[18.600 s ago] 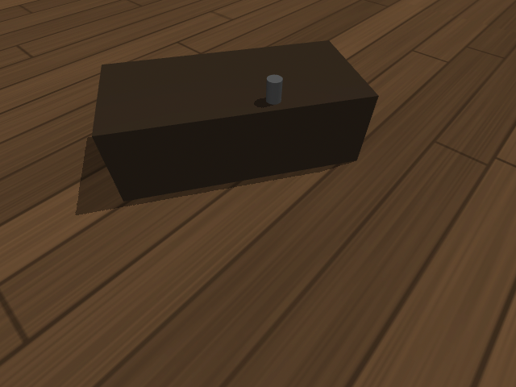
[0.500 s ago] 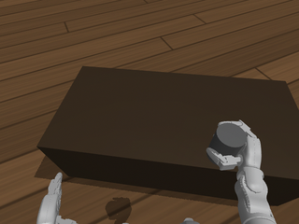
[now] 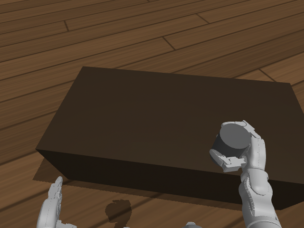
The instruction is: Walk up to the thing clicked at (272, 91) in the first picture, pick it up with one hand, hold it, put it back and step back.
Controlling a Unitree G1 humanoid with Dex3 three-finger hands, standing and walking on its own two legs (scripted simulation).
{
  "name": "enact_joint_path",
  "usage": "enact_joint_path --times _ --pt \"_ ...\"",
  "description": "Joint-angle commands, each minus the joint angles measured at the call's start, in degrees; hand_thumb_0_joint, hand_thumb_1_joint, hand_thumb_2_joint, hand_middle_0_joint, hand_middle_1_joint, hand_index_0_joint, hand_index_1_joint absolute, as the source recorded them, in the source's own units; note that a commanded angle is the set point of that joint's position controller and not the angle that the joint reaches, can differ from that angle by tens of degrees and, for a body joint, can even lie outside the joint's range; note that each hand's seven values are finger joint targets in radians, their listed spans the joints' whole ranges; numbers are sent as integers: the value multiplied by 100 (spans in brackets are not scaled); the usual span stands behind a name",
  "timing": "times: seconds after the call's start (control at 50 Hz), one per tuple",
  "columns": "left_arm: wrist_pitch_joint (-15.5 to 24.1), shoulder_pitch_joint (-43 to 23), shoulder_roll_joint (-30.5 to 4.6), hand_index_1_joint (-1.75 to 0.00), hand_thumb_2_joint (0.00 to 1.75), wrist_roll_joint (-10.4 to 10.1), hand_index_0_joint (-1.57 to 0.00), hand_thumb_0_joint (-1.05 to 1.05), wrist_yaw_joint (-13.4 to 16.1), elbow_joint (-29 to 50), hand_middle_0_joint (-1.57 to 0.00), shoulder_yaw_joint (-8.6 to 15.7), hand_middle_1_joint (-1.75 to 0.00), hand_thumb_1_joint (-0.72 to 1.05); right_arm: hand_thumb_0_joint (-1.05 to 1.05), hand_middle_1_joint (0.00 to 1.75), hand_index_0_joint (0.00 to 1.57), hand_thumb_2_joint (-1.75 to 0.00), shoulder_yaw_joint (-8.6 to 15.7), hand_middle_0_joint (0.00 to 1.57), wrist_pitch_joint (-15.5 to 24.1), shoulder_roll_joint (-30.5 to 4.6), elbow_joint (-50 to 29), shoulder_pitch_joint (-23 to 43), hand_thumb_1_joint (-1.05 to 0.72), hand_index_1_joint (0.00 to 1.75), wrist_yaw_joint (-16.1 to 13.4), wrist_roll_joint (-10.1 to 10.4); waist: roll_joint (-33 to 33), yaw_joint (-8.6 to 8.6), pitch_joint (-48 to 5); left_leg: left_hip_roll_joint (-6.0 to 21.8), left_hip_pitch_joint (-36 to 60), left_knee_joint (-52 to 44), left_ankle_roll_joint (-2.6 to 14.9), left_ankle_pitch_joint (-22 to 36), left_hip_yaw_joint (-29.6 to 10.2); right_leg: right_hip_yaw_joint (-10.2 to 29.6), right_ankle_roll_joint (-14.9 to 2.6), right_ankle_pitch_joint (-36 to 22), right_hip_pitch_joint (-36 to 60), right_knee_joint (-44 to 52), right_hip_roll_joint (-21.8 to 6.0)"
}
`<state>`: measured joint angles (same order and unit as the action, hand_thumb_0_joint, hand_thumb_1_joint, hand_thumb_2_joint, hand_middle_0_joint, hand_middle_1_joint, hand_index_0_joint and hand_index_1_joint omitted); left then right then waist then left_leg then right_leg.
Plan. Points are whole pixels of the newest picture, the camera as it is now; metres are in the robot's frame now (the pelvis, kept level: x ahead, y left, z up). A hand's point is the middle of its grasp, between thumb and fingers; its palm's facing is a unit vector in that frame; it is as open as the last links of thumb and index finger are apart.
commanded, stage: hold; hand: right
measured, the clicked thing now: (228, 146) +0.33 -0.17 +0.03
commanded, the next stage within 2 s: crouch in 0.24 s
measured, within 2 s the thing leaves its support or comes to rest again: neither
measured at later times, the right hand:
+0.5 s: hand (227, 149) +0.33 -0.17 +0.02, palm faces +0.21 +0.98 +0.00, open 9.8 cm
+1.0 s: hand (221, 146) +0.39 -0.20 -0.09, palm faces +0.23 +0.97 -0.01, open 9.8 cm
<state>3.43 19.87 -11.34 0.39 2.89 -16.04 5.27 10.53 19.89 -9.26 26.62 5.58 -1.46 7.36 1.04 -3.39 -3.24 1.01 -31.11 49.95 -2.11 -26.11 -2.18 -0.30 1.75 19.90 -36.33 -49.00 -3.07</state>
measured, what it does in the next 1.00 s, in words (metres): lowers itself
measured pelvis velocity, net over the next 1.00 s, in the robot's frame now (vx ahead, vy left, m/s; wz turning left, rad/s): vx -0.02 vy -0.01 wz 0.02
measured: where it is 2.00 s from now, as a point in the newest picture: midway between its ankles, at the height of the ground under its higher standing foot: outside the picture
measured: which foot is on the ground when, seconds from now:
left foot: down 0.00-1.00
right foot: down 0.00-1.00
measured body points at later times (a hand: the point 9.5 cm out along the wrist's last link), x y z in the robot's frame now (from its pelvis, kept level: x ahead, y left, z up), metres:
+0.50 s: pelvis +0.00 +0.00 +0.00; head +0.04 -0.01 +0.45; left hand +0.16 +0.26 -0.03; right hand +0.31 -0.23 +0.02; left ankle -0.01 +0.14 -0.70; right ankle +0.05 -0.14 -0.70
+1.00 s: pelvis -0.02 -0.01 -0.06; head +0.10 -0.06 +0.37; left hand +0.14 +0.26 -0.04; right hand +0.38 -0.25 -0.09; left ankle -0.01 +0.14 -0.70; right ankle +0.05 -0.14 -0.70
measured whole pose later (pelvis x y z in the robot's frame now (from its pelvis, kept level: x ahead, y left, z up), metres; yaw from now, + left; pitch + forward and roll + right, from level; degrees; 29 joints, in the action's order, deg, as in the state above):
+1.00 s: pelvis -0.02 -0.01 -0.06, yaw +1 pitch +19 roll +3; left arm 2.9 21.1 -12.3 5.1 -1.4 -0.5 5.3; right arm 23.1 33.7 -17.7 55.3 25.0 -1.9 2.2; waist 3.9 -11.0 -6.0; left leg -1.0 -54.7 66.9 -2.5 -31.0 -1.3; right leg 1.9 1.6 25.4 -61.5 -68.0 -4.6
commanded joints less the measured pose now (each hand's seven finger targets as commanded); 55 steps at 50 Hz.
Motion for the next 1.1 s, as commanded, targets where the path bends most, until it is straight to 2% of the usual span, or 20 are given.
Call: enact_joint_path --times 0.0,0.02,0.12,0.22,0.26,0.3,0.34,0.38,0.46,0.56,0.58,0.64,0.7,0.74,0.8,0.86,0.92,0.98,1.04,1.08 --pt "332 -237 -917 -6 5 -8 -6 0 107 1317 -5 437 -6 -54 0 149 136 -138 425 131 704 -889 -2155 2207 -26 149 -43 151 -241 52 -2004 -182 224 -830 105 1686 274 -105 -179 -1041 1739 591 183" --pt "330 -157 -1133 -5 4 -24 -6 0 123 1252 -5 660 -6 -54 0 148 135 -138 472 130 689 -945 -2176 2051 -26 148 -51 153 -261 53 -2134 -199 245 -811 109 1767 280 -101 -173 -1150 1923 620 176" --pt "286 -255 -558 -6 5 -35 -6 0 69 1042 -5 203 -6 -54 0 146 133 -136 342 127 719 -755 -2136 2148 -22 146 -35 172 -289 43 -1731 -181 134 -806 128 1629 251 -129 -185 -1007 1534 612 195" --pt "300 -140 -777 -6 4 -6 -6 0 114 1167 -5 329 -6 -54 0 147 134 -137 42 130 744 -616 -2122 2211 -26 147 -2 92 -307 -59 -1906 -191 56 -818 131 1660 243 -142 -169 -1010 1804 596 179" --pt "293 -76 -1067 -5 4 -3 -6 0 143 1222 -5 595 -6 -54 0 148 135 -138 252 130 707 -878 -2267 2080 -25 148 -16 85 -445 -3 -2135 -186 168 -793 126 1914 260 -126 -160 -1324 2023 577 179" --pt "231 183 -945 -5 4 -11 -6 0 100 827 -5 525 -6 -53 0 148 135 -138 232 130 608 -743 -1955 1670 -25 148 -11 102 -511 34 -1773 -195 59 -770 135 1877 309 -123 -147 -1350 1845 645 187" --pt "285 -175 -721 -5 3 -33 -6 0 70 1122 -4 322 -7 -50 0 147 135 -135 169 131 672 -600 -2179 2103 -25 147 -25 146 -508 -16 -1818 -196 -25 -784 139 1676 321 -101 -142 -1124 1809 665 159" --pt "290 -187 -623 -5 4 -28 -6 0 69 1131 -4 212 -6 -51 0 148 136 -136 380 132 715 -766 -1968 2170 -26 148 -77 162 -193 16 -1604 -194 43 -827 129 1545 296 -112 -178 -894 1519 639 179" --pt "306 -311 -1053 -5 4 14 -6 0 125 1391 -4 584 -6 -52 0 147 136 -135 448 131 817 -836 -1232 2383 -23 147 -66 87 102 -189 -1528 -149 -223 -864 76 1322 143 -132 -217 -627 1345 451 178" --pt "359 -235 -632 -5 3 102 -6 0 -9 1091 -4 302 -6 -51 0 141 130 -130 621 125 1142 -888 -432 2741 -18 141 55 27 -134 -228 -1284 -170 -998 -489 127 726 149 -73 -206 -77 749 213 143" --pt "381 -379 -795 -4 3 124 -6 0 -12 1150 -5 483 -6 -51 0 141 130 -129 744 125 1255 -1077 -448 3037 -17 141 51 14 -184 -238 -1523 -147 -1056 -389 133 708 82 -60 -202 -59 634 60 147" --pt "484 -384 -844 -5 3 216 -6 0 -42 1956 -5 406 -6 -51 0 140 128 -128 901 123 1557 -1363 -702 3574 -14 140 43 -62 -314 -323 -2744 -211 -875 -86 118 1154 84 -24 -182 -504 988 -264 122" --pt "406 137 -944 -5 5 269 -6 0 -75 1903 -5 511 -6 -52 0 139 129 -128 1081 124 1664 -1411 228 3420 -16 139 62 -100 -369 -413 -2794 -260 -1008 188 87 1638 154 5 -213 -970 743 -583 166" --pt "423 -24 -1141 -5 4 313 -6 0 -93 2316 -5 627 -6 -52 0 141 130 -129 1272 125 1839 -1862 -136 4067 -17 141 65 -135 -615 -439 -3356 -268 -977 336 97 1786 144 35 -200 -1183 798 -772 136" --pt "327 341 -751 -5 5 377 -6 0 -207 1862 -5 323 -7 -52 0 145 134 -133 1071 129 1953 -1463 630 4064 -23 145 46 -199 -952 -446 -2626 -302 -1774 599 168 1274 248 43 -130 -829 348 -839 112" --pt "342 94 -1112 -5 5 433 -6 0 -232 2522 -5 564 -7 -52 0 144 134 -133 1439 129 2160 -2158 414 4538 -26 144 -22 -338 -1216 -492 -3385 -337 -1784 759 187 1286 287 101 -111 -938 580 -1004 42" --pt "225 342 -1198 -5 4 466 -6 0 -292 2424 -5 736 -7 -51 0 147 137 -135 1299 133 2179 -1907 1226 4444 -29 147 -22 -412 -1239 -690 -2838 -373 -2130 867 212 1029 350 118 -94 -623 152 -1075 48" --pt "194 280 -1262 -5 4 498 -6 0 -348 3101 -5 696 -7 -51 0 146 136 -134 1591 132 2268 -2335 1065 4812 -30 146 -78 -483 -1340 -738 -3463 -416 -2133 1011 225 1080 402 179 -103 -776 345 -1208 9" --pt "131 542 -1173 -5 4 504 -6 0 -399 2916 -5 676 -7 -51 0 144 135 -132 1432 131 2242 -1868 1731 4729 -29 144 -54 -434 -1214 -964 -3066 -446 -2492 1134 233 964 502 259 -119 -667 -34 -1335 -15" --pt "151 331 -1140 -5 3 508 -6 0 -432 3204 -5 586 -6 -50 0 143 134 -131 1625 130 2321 -2233 1598 4941 -28 143 -70 -480 -1351 -849 -3389 -443 -2585 1274 259 944 508 279 -99 -766 -38 -1464 -27"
